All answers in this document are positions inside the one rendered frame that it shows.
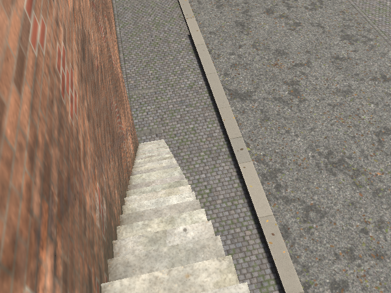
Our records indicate stairs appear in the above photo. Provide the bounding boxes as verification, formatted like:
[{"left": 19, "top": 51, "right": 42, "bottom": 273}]
[{"left": 101, "top": 139, "right": 250, "bottom": 293}]

